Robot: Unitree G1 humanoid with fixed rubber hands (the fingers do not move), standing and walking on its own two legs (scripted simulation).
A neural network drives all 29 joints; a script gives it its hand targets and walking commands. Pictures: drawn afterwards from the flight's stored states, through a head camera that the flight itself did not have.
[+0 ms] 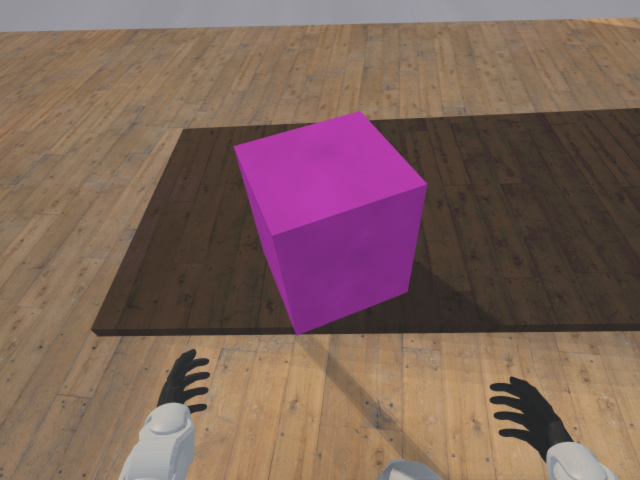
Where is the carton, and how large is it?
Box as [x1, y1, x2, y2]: [234, 111, 426, 334]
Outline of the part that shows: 360,111 234,146 262,247 296,334 299,334 407,291 426,183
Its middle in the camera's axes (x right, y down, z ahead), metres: +0.01 -0.03 +0.63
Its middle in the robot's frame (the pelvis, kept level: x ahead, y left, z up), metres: +0.49 +0.01 +0.02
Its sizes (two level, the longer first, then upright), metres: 0.210 0.200 0.250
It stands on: a table, 0.64 m high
